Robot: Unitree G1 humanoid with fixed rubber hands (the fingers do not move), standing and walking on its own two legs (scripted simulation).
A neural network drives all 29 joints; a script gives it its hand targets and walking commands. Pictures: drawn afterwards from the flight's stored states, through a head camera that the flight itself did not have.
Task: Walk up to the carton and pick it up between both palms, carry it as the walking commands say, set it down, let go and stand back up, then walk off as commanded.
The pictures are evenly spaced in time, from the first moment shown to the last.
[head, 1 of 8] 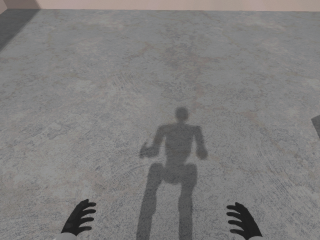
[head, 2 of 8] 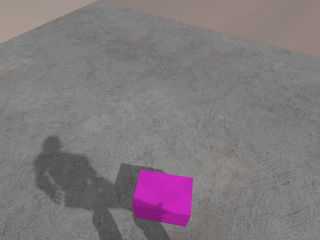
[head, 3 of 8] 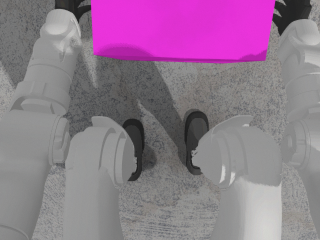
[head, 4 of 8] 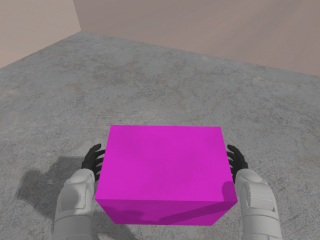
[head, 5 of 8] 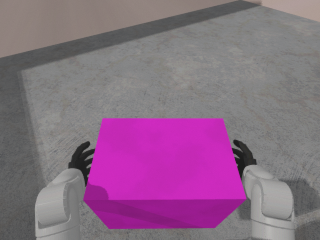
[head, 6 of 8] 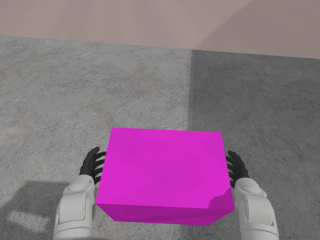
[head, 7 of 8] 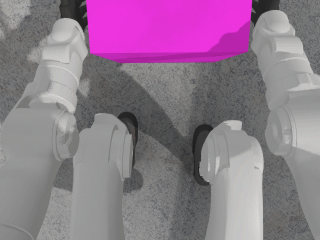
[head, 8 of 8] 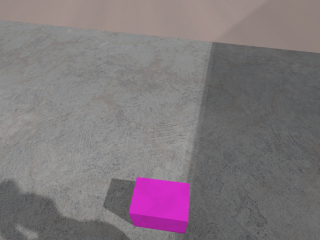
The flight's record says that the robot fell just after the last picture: no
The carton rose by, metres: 0.70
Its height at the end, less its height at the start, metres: +0.00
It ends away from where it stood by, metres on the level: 1.63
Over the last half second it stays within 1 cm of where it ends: yes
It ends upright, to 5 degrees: yes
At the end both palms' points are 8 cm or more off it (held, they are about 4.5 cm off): yes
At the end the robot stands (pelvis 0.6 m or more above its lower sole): yes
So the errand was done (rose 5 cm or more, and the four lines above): yes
